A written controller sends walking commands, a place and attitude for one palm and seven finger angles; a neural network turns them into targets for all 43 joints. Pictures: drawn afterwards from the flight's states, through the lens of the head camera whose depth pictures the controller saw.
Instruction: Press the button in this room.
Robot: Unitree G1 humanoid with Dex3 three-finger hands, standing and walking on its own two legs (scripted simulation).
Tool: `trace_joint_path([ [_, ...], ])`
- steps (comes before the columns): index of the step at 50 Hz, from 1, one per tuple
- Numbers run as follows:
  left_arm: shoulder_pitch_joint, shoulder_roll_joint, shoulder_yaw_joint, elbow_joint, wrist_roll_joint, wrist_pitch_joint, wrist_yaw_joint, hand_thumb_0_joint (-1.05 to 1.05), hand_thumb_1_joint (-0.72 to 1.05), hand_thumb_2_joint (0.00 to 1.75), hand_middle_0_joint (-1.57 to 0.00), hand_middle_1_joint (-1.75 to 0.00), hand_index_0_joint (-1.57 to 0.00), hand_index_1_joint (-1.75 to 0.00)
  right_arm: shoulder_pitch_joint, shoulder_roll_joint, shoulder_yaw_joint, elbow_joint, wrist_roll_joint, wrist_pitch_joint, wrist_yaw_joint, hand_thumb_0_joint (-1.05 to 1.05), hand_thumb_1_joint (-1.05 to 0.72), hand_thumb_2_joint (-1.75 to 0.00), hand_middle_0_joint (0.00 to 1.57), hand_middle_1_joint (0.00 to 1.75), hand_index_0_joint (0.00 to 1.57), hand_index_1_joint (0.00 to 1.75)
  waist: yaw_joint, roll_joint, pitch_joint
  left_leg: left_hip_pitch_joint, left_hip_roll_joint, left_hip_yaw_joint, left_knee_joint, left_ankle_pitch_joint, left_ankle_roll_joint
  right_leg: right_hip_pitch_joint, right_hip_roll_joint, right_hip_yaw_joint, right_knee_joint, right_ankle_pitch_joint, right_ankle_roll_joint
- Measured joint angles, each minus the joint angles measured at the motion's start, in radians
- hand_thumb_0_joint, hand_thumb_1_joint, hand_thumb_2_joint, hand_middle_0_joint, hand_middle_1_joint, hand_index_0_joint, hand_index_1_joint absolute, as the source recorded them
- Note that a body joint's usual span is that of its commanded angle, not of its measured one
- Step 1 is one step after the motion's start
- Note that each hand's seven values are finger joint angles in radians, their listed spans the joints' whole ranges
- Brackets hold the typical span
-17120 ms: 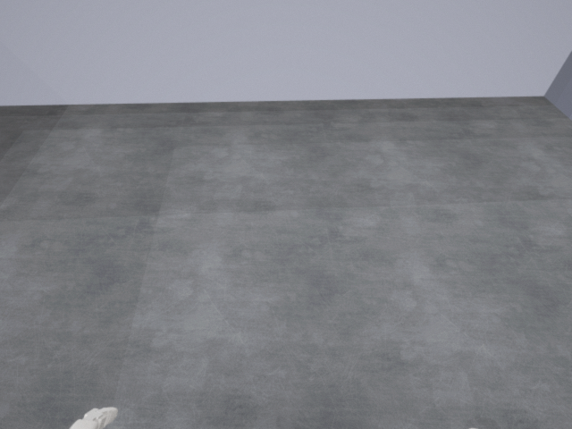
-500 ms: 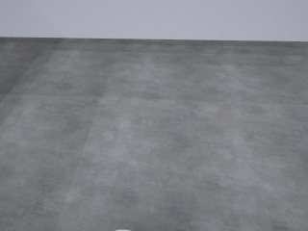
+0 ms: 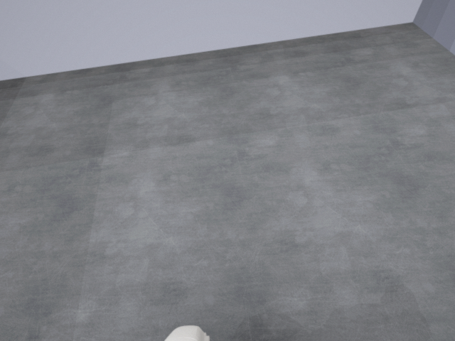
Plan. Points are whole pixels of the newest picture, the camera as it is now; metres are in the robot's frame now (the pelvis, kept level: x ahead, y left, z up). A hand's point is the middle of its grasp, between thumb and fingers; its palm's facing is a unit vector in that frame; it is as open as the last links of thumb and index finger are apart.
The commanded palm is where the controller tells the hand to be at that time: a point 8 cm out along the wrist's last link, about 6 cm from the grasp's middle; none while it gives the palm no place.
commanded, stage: turn or walk to find it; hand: left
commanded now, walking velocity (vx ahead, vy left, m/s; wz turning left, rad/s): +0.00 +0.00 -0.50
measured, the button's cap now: out of the picture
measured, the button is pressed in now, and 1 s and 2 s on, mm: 0 0 0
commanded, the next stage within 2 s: none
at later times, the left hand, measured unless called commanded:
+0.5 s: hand out of the picture +0.09 +0.24 -0.16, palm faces -0.19 -0.96 -0.21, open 7.4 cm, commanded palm none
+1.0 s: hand (176, 339) +0.14 +0.13 -0.14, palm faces -0.50 -0.83 -0.25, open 7.4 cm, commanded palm none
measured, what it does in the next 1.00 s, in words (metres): steps on the spot, turning right: left foot, then right foot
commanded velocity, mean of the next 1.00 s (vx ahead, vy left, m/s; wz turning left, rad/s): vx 0.00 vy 0.00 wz -0.50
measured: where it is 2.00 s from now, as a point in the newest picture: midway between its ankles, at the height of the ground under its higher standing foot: outside the picture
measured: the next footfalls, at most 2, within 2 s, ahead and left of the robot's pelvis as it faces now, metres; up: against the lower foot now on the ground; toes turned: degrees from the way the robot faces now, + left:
left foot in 0.40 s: +0.03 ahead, +0.15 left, +0.00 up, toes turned -10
right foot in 0.84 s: -0.08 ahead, -0.09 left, +0.00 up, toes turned -33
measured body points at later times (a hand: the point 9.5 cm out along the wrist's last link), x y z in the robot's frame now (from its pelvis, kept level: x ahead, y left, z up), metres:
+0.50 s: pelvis -0.03 +0.05 +0.01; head +0.01 +0.07 +0.46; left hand +0.10 +0.29 -0.15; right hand +0.00 -0.21 -0.12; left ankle -0.01 +0.16 -0.73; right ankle -0.03 -0.07 -0.67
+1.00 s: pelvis -0.05 +0.02 +0.01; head -0.01 -0.03 +0.45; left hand +0.16 +0.17 -0.13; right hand -0.15 -0.23 -0.15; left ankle +0.00 +0.16 -0.65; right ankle -0.11 -0.06 -0.73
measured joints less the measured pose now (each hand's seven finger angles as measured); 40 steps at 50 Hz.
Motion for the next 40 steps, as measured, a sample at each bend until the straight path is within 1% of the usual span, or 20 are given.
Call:
trace_joint_path([
  [2, -0.003, 0.001, -0.001, -0.008, -0.002, 0.004, 0.004, 0.0, 0.91, 0.9, -0.2, -0.3, -0.2, -0.3, -0.002, -0.007, 0.0, -0.002, -0.002, 0.001, 0.004, 0.01, -0.91, -0.89, 0.2, 0.29, 0.2, 0.3, 0.0, -0.014, 0.004, -0.046, -0.016, -0.017, 0.078, 0.046, -0.003, 0.008, 0.009, 0.02, -0.05, 0.038, -0.001],
  [4, -0.005, 0.004, -0.004, -0.01, -0.002, 0.005, 0.003, 0.0, 0.91, 0.9, -0.2, -0.3, -0.2, -0.3, -0.003, -0.012, 0.002, -0.009, -0.004, -0.002, 0.007, 0.01, -0.91, -0.89, 0.2, 0.29, 0.2, 0.3, -0.004, -0.029, 0.005, -0.069, -0.025, -0.029, 0.089, 0.085, -0.009, 0.014, 0.018, 0.04, -0.095, 0.071, -0.006],
  [7, -0.009, 0.008, -0.009, -0.012, -0.002, 0.006, 0.0, 0.01, 0.91, 0.9, -0.2, -0.3, -0.2, -0.3, 0.0, -0.017, 0.005, -0.019, -0.005, -0.007, 0.009, 0.01, -0.91, -0.89, 0.19, 0.29, 0.2, 0.3, -0.011, -0.043, -0.002, -0.073, -0.027, -0.044, 0.047, 0.115, -0.019, 0.02, 0.032, 0.064, -0.138, 0.105, -0.008],
  [12, -0.017, 0.015, -0.011, -0.021, 0.001, 0.007, -0.006, 0.01, 0.9, 0.9, -0.2, -0.3, -0.21, -0.3, -0.003, -0.018, 0.012, -0.028, -0.003, -0.007, 0.006, 0.01, -0.91, -0.89, 0.19, 0.29, 0.19, 0.3, -0.009, -0.054, -0.017, -0.042, -0.032, -0.062, -0.046, 0.11, -0.024, 0.013, 0.056, 0.102, -0.158, 0.132, -0.002],
  [15, -0.025, 0.025, -0.008, -0.027, 0.004, 0.013, -0.009, 0.01, 0.9, 0.9, -0.2, -0.3, -0.21, -0.3, -0.009, -0.008, 0.018, -0.039, 0.001, -0.012, 0.005, 0.01, -0.91, -0.89, 0.19, 0.29, 0.19, 0.3, -0.005, -0.067, -0.022, -0.004, -0.041, -0.058, -0.136, 0.088, -0.018, -0.004, 0.066, 0.13, -0.155, 0.143, 0.008],
  [17, -0.033, 0.034, -0.005, -0.029, 0.006, 0.02, -0.01, 0.01, 0.9, 0.9, -0.2, -0.3, -0.21, -0.3, -0.01, 0.001, 0.023, -0.05, 0.005, -0.022, 0.003, 0.01, -0.91, -0.89, 0.19, 0.29, 0.19, 0.3, -0.004, -0.078, -0.025, 0.035, -0.05, -0.053, -0.23, 0.086, -0.011, -0.02, 0.07, 0.148, -0.146, 0.148, 0.018],
  [19, -0.04, 0.045, -0.001, -0.031, 0.002, 0.028, -0.01, 0.01, 0.9, 0.9, -0.2, -0.3, -0.21, -0.3, -0.005, 0.011, 0.03, -0.06, 0.008, -0.037, 0.002, 0.01, -0.91, -0.89, 0.19, 0.29, 0.2, 0.3, -0.007, -0.088, -0.031, 0.094, -0.059, -0.044, -0.363, 0.138, -0.003, -0.043, 0.075, 0.166, -0.123, 0.147, 0.034],
  [20, -0.04, 0.051, 0.0, -0.033, -0.002, 0.032, -0.01, 0.01, 0.9, 0.9, -0.2, -0.3, -0.21, -0.3, 0.002, 0.014, 0.034, -0.066, 0.009, -0.046, 0.001, 0.01, -0.91, -0.89, 0.2, 0.29, 0.2, 0.3, -0.011, -0.088, -0.038, 0.128, -0.059, -0.042, -0.443, 0.166, 0.008, -0.061, 0.081, 0.173, -0.101, 0.14, 0.043],
  [21, -0.047, 0.061, 0.003, -0.032, -0.007, 0.037, -0.011, 0.01, 0.9, 0.9, -0.2, -0.3, -0.21, -0.3, 0.005, 0.026, 0.037, -0.066, 0.007, -0.054, -0.001, 0.01, -0.91, -0.89, 0.2, 0.29, 0.2, 0.3, -0.013, -0.106, -0.035, 0.133, -0.068, -0.029, -0.456, 0.183, 0.025, -0.082, 0.078, 0.187, -0.054, 0.092, 0.048],
  [23, -0.054, 0.074, 0.01, -0.03, -0.005, 0.051, -0.013, 0.01, 0.91, 0.9, -0.2, -0.3, -0.2, -0.3, 0.02, 0.041, 0.047, -0.071, 0.0, -0.055, 0.002, 0.01, -0.91, -0.89, 0.2, 0.29, 0.2, 0.3, -0.012, -0.117, -0.031, 0.141, -0.062, 0.0, -0.454, 0.194, 0.049, -0.139, 0.08, 0.173, 0.12, -0.059, 0.066],
  [24, -0.055, 0.078, 0.015, -0.03, -0.001, 0.056, -0.016, 0.01, 0.91, 0.9, -0.2, -0.3, -0.2, -0.3, 0.029, 0.047, 0.051, -0.071, -0.003, -0.053, 0.002, 0.01, -0.91, -0.89, 0.2, 0.29, 0.2, 0.3, -0.013, -0.114, -0.032, 0.151, -0.054, 0.012, -0.466, 0.199, 0.055, -0.167, 0.08, 0.159, 0.219, -0.089, 0.077],
  [26, -0.055, 0.084, 0.023, -0.034, 0.004, 0.061, -0.025, 0.01, 0.91, 0.9, -0.2, -0.3, -0.2, -0.3, 0.05, 0.055, 0.055, -0.07, -0.007, -0.05, 0.0, 0.01, -0.91, -0.89, 0.2, 0.29, 0.2, 0.3, -0.017, -0.102, -0.038, 0.168, -0.037, 0.029, -0.498, 0.214, 0.06, -0.209, 0.067, 0.131, 0.385, -0.096, 0.093],
  [27, -0.054, 0.086, 0.025, -0.039, 0.004, 0.061, -0.028, 0.01, 0.91, 0.9, -0.2, -0.3, -0.2, -0.3, 0.059, 0.058, 0.055, -0.068, -0.009, -0.049, 0.0, 0.01, -0.91, -0.89, 0.2, 0.29, 0.2, 0.3, -0.017, -0.098, -0.04, 0.175, -0.031, 0.038, -0.514, 0.222, 0.061, -0.22, 0.056, 0.123, 0.443, -0.086, 0.1],
  [29, -0.051, 0.091, 0.028, -0.046, 0.004, 0.059, -0.032, 0.01, 0.91, 0.9, -0.2, -0.3, -0.2, -0.3, 0.072, 0.062, 0.053, -0.063, -0.011, -0.049, 0.001, 0.01, -0.91, -0.89, 0.2, 0.29, 0.2, 0.3, -0.016, -0.091, -0.042, 0.185, -0.021, 0.06, -0.536, 0.233, 0.061, -0.225, 0.031, 0.112, 0.502, -0.065, 0.112],
  [31, -0.048, 0.093, 0.029, -0.049, 0.002, 0.059, -0.034, 0.01, 0.91, 0.9, -0.2, -0.3, -0.2, -0.3, 0.083, 0.066, 0.05, -0.06, -0.01, -0.053, 0.003, 0.01, -0.91, -0.89, 0.2, 0.29, 0.2, 0.3, -0.016, -0.087, -0.042, 0.188, -0.012, 0.085, -0.546, 0.236, 0.061, -0.214, 0.005, 0.106, 0.504, -0.055, 0.122],
  [33, -0.05, 0.091, 0.028, -0.049, 0.001, 0.062, -0.033, 0.01, 0.91, 0.9, -0.2, -0.3, -0.2, -0.3, 0.091, 0.069, 0.045, -0.058, -0.01, -0.058, 0.005, 0.01, -0.91, -0.89, 0.2, 0.29, 0.2, 0.3, -0.022, -0.083, -0.039, 0.188, -0.003, 0.109, -0.547, 0.233, 0.059, -0.189, -0.018, 0.095, 0.461, -0.068, 0.13],
  [36, -0.062, 0.082, 0.021, -0.046, 0.0, 0.066, -0.032, 0.01, 0.91, 0.9, -0.2, -0.3, -0.2, -0.3, 0.099, 0.066, 0.037, -0.053, -0.011, -0.061, 0.009, 0.01, -0.91, -0.89, 0.2, 0.29, 0.2, 0.3, -0.035, -0.073, -0.028, 0.184, 0.018, 0.144, -0.53, 0.222, 0.05, -0.135, -0.042, 0.067, 0.337, -0.106, 0.131],
  [38, -0.074, 0.072, 0.014, -0.047, -0.001, 0.063, -0.033, 0.01, 0.91, 0.9, -0.2, -0.3, -0.2, -0.3, 0.103, 0.058, 0.031, -0.047, -0.013, -0.059, 0.013, 0.01, -0.91, -0.89, 0.2, 0.3, 0.2, 0.3, -0.046, -0.061, -0.021, 0.176, 0.036, 0.166, -0.504, 0.207, 0.04, -0.093, -0.045, 0.046, 0.235, -0.124, 0.124],
  [40, -0.087, 0.06, 0.007, -0.051, -0.003, 0.055, -0.033, 0.01, 0.91, 0.9, -0.2, -0.3, -0.2, -0.3, 0.108, 0.047, 0.024, -0.04, -0.013, -0.056, 0.016, 0.01, -0.91, -0.89, 0.2, 0.3, 0.2, 0.3, -0.055, -0.049, -0.015, 0.165, 0.056, 0.187, -0.467, 0.187, 0.026, -0.045, -0.04, 0.025, 0.123, -0.103, 0.111],
])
